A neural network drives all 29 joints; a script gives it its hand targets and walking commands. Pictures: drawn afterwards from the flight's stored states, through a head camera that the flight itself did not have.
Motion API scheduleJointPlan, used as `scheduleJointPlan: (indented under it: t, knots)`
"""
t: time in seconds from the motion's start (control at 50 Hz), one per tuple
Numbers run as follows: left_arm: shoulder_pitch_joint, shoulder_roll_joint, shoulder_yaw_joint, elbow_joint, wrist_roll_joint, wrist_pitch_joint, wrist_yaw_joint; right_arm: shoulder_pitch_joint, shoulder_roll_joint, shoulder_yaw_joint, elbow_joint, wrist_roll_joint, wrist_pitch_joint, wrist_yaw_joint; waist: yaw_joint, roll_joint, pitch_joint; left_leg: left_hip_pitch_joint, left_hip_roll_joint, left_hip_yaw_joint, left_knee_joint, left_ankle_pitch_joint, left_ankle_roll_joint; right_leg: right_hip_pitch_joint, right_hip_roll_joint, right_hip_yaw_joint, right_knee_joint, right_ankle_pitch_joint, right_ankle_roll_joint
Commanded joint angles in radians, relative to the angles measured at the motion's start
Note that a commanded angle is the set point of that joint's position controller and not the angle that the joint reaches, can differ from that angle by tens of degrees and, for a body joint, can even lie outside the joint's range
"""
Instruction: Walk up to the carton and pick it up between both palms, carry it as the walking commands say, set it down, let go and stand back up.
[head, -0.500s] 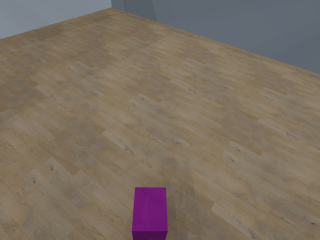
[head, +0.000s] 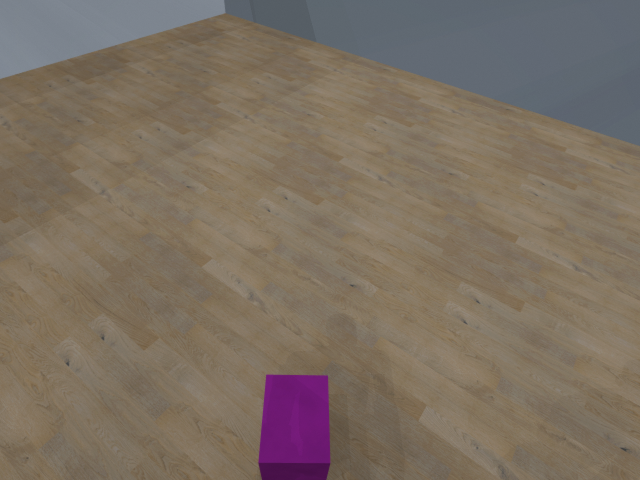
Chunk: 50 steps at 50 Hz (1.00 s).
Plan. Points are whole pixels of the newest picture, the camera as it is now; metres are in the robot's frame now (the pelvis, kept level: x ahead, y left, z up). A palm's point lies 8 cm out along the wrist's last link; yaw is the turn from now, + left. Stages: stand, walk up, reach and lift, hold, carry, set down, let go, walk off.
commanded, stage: stand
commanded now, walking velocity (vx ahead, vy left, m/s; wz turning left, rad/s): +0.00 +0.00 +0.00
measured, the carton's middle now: (295, 430) +0.42 +0.02 -0.67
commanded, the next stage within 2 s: reach and lift in 0.18 s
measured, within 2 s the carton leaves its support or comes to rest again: neither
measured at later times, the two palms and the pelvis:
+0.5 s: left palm out of the picture +0.15 +0.22 -0.14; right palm out of the picture +0.15 -0.19 -0.13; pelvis -0.03 +0.01 -0.03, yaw +0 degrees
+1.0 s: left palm out of the picture +0.15 +0.21 -0.19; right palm out of the picture +0.16 -0.18 -0.18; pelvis -0.07 -0.01 -0.08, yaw +2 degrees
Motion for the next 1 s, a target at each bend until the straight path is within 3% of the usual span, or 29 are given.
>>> scheduleJointPlan:
  t: [0.0, 0.08, 0.1, 0.16, 0.18, 0.2, 0.24, 0.28, 0.3, 0.34, 0.38, 0.4, 0.42, 0.44, 0.48, 0.5, 0.54, 0.62, 0.64, 0.68, 0.72, 0.74, 0.76, 0.78, 0.82, 0.84, 0.86, 0.88, 0.98]
  knots:
    - [0.104, 0.068, 0.009, 0.001, -0.001, -0.001, 0.004, 0.098, -0.073, -0.009, -0.002, -0.002, -0.004, -0.005, -0.003, 0.014, 0.102, -0.014, 0.123, -0.094, -0.069, 0.182, -0.015, -0.104, -0.119, 0.08, -0.06, 0.184, -0.015]
    - [0.094, 0.069, 0.01, 0.002, -0.003, 0.0, 0.004, 0.121, -0.073, -0.008, 0.004, 0.002, -0.007, -0.003, -0.006, -0.024, 0.073, -0.026, 0.122, -0.097, -0.079, 0.146, -0.017, -0.073, -0.118, 0.077, -0.051, 0.166, -0.012]
    - [0.101, 0.065, 0.009, -0.002, -0.005, -0.001, 0.003, 0.12, -0.069, -0.009, 0.005, 0.001, -0.009, -0.005, -0.002, 0.008, 0.083, -0.022, 0.12, -0.095, -0.078, 0.148, -0.017, -0.086, -0.12, 0.081, -0.056, 0.165, -0.013]
    - [0.104, 0.065, 0.012, 0.001, -0.002, 0.002, 0.004, 0.125, -0.063, -0.007, 0.01, 0.001, -0.012, -0.004, 0.0, 0.003, 0.085, -0.03, 0.127, -0.105, -0.078, 0.163, -0.012, -0.087, -0.12, 0.08, -0.05, 0.157, -0.016]
    - [-0.995, 0.149, -0.013, -0.736, -0.066, 0.037, -0.01, -0.94, -0.165, 0.044, -0.787, 0.121, 0.012, -0.003, 0.075, 0.055, -0.082, -0.436, -0.004, -0.136, 0.152, -0.21, 0.06, -0.525, 0.003, 0.101, 0.261, -0.268, -0.024]
    - [-0.823, 0.167, -0.014, -0.564, -0.124, 0.165, 0.035, -0.806, -0.22, 0.047, -0.637, 0.104, 0.119, -0.033, 0.048, -0.042, -0.176, -0.373, 0.075, -0.029, 0.183, -0.299, 0.039, -0.464, -0.045, 0.011, 0.272, -0.296, -0.035]
    - [-0.709, 0.256, -0.043, -0.629, -0.21, 0.273, 0.048, -0.64, -0.167, 0.123, -0.654, 0.153, 0.241, -0.049, 0.043, -0.018, -0.295, -0.35, 0.07, -0.051, 0.257, -0.164, 0.014, -0.452, -0.063, 0.003, 0.302, -0.209, -0.041]
    - [-0.543, 0.182, -0.169, -0.618, -0.284, 0.422, 0.016, -0.435, -0.145, 0.147, -0.659, 0.225, 0.412, -0.06, -0.041, -0.039, -0.402, -0.353, 0.051, -0.096, 0.222, -0.151, 0.058, -0.445, -0.045, 0.007, 0.32, -0.181, -0.077]
    - [-0.471, 0.188, -0.167, -0.594, -0.281, 0.507, 0.008, -0.37, -0.13, 0.168, -0.646, 0.259, 0.498, -0.053, -0.009, 0.013, -0.397, -0.344, 0.047, -0.162, 0.227, -0.059, 0.055, -0.492, -0.034, 0.041, 0.359, -0.112, -0.091]
    - [-0.273, 0.132, -0.187, -0.436, -0.291, 0.656, 0.005, -0.211, -0.083, 0.164, -0.481, 0.285, 0.651, -0.042, -0.02, 0.049, -0.282, -0.344, 0.04, -0.166, 0.25, 0.102, 0.044, -0.593, -0.009, 0.061, 0.336, -0.049, -0.122]
    - [-0.191, 0.114, -0.121, -0.378, -0.22, 0.74, 0.003, -0.139, -0.114, 0.129, -0.394, 0.218, 0.723, -0.01, -0.022, 0.088, -0.246, -0.257, 0.062, -0.195, 0.235, 0.281, 0.021, -0.579, 0.01, 0.094, 0.281, 0.085, -0.139]
    - [-0.166, 0.106, -0.094, -0.378, -0.165, 0.744, -0.004, -0.115, -0.09, 0.126, -0.398, 0.185, 0.728, 0.002, -0.007, 0.08, -0.225, -0.212, 0.055, -0.196, 0.224, 0.371, 0.021, -0.544, 0.023, 0.104, 0.248, 0.15, -0.127]
    - [-0.2, 0.11, -0.044, -0.418, -0.117, 0.729, -0.011, -0.136, -0.075, 0.098, -0.418, 0.129, 0.714, 0.011, 0.014, 0.082, -0.186, -0.241, 0.045, -0.193, 0.204, 0.327, 0.013, -0.494, 0.023, 0.106, 0.226, 0.158, -0.119]
    - [-0.243, 0.107, -0.003, -0.476, -0.084, 0.713, -0.012, -0.173, -0.079, 0.054, -0.463, 0.069, 0.699, 0.017, 0.008, 0.021, -0.18, -0.242, 0.047, -0.202, 0.195, 0.334, 0.01, -0.488, 0.034, 0.102, 0.221, 0.184, -0.102]
    - [-0.25, 0.049, 0.018, -0.562, -0.021, 0.688, 0.0, -0.272, -0.1, -0.021, -0.57, -0.011, 0.653, 0.031, 0.025, 0.053, -0.169, -0.195, 0.051, -0.232, 0.187, 0.367, -0.023, -0.51, 0.032, 0.097, 0.22, 0.18, -0.087]
    - [-0.243, 0.031, 0.039, -0.617, 0.002, 0.661, 0.005, -0.313, -0.106, -0.048, -0.654, -0.051, 0.621, 0.034, 0.036, 0.029, -0.186, -0.199, 0.039, -0.234, 0.206, 0.356, -0.027, -0.504, 0.037, 0.089, 0.241, 0.178, -0.087]
    - [-0.32, 0.073, 0.102, -0.704, 0.057, 0.599, -0.003, -0.369, -0.099, -0.1, -0.755, -0.1, 0.556, 0.031, 0.007, 0.008, -0.225, -0.21, 0.029, -0.224, 0.265, 0.324, -0.014, -0.585, 0.033, 0.091, 0.298, 0.162, -0.076]
    - [-0.414, 0.101, 0.123, -0.874, 0.069, 0.509, -0.044, -0.406, -0.04, -0.115, -0.848, -0.055, 0.473, 0.034, 0.003, 0.058, -0.46, -0.266, 0.007, -0.202, 0.418, 0.379, -0.025, -0.662, 0.019, 0.081, 0.433, 0.197, -0.043]
    - [-0.424, 0.093, 0.102, -0.881, 0.063, 0.494, -0.054, -0.395, -0.034, -0.126, -0.841, -0.052, 0.462, 0.031, -0.03, 0.039, -0.503, -0.275, 0.008, -0.203, 0.447, 0.381, -0.027, -0.683, 0.022, 0.07, 0.463, 0.214, -0.032]
    - [-0.405, 0.097, 0.078, -0.898, 0.052, 0.505, -0.064, -0.376, -0.048, -0.123, -0.837, -0.011, 0.464, 0.029, -0.031, 0.077, -0.569, -0.264, 0.005, -0.192, 0.494, 0.375, -0.043, -0.717, 0.017, 0.053, 0.5, 0.19, -0.025]
    - [-0.356, 0.094, 0.059, -0.895, 0.027, 0.529, -0.071, -0.333, -0.032, -0.089, -0.855, 0.024, 0.484, 0.023, -0.021, 0.053, -0.553, -0.296, -0.002, -0.164, 0.501, 0.274, -0.041, -0.702, 0.01, 0.051, 0.507, 0.135, -0.024]
    - [-0.399, 0.11, 0.061, -0.918, 0.019, 0.531, -0.072, -0.368, -0.013, -0.073, -0.857, 0.044, 0.493, 0.022, -0.004, 0.082, -0.538, -0.356, -0.002, -0.149, 0.485, 0.139, -0.036, -0.673, 0.001, 0.057, 0.507, 0.033, -0.029]
    - [-0.412, 0.103, 0.062, -0.924, 0.004, 0.536, -0.072, -0.385, -0.018, -0.076, -0.879, 0.044, 0.503, 0.024, -0.04, 0.036, -0.514, -0.37, 0.0, -0.153, 0.469, 0.055, -0.027, -0.687, 0.015, 0.049, 0.511, -0.011, -0.027]
    - [-0.42, 0.082, 0.058, -0.916, -0.013, 0.54, -0.067, -0.412, -0.017, -0.064, -0.892, 0.057, 0.509, 0.024, -0.017, 0.054, -0.487, -0.391, -0.003, -0.147, 0.469, 0.061, -0.024, -0.679, 0.003, 0.065, 0.505, -0.009, -0.031]
    - [-0.395, 0.079, 0.055, -0.875, -0.032, 0.554, -0.069, -0.354, -0.02, -0.055, -0.85, 0.058, 0.527, 0.021, -0.038, 0.035, -0.457, -0.394, -0.009, -0.147, 0.462, 0.042, -0.019, -0.699, 0.013, 0.063, 0.505, -0.036, -0.03]
    - [-0.436, 0.096, 0.082, -0.857, -0.037, 0.559, -0.07, -0.414, -0.019, -0.048, -0.844, 0.054, 0.533, 0.02, -0.012, 0.021, -0.403, -0.431, -0.003, -0.151, 0.453, -0.068, -0.016, -0.735, 0.008, 0.066, 0.496, -0.157, -0.036]
    - [-0.468, 0.095, 0.075, -0.836, -0.035, 0.557, -0.068, -0.438, -0.024, -0.065, -0.85, 0.036, 0.535, 0.016, -0.042, 0.002, -0.35, -0.439, -0.004, -0.149, 0.458, -0.091, -0.012, -0.783, 0.01, 0.064, 0.488, -0.184, -0.033]
    - [-0.557, 0.129, 0.109, -0.862, -0.02, 0.548, -0.065, -0.505, -0.021, -0.077, -0.862, 0.037, 0.524, 0.015, -0.02, 0.019, -0.317, -0.475, -0.004, -0.139, 0.461, -0.118, -0.018, -0.801, 0.012, 0.064, 0.502, -0.202, -0.027]
    - [-0.725, 0.145, 0.138, -0.777, -0.02, 0.53, -0.057, -0.681, -0.027, -0.098, -0.827, 0.044, 0.508, -0.022, -0.016, 0.025, -0.363, -0.5, -0.006, -0.13, 0.496, -0.081, -0.033, -0.789, 0.019, 0.055, 0.538, -0.152, -0.015]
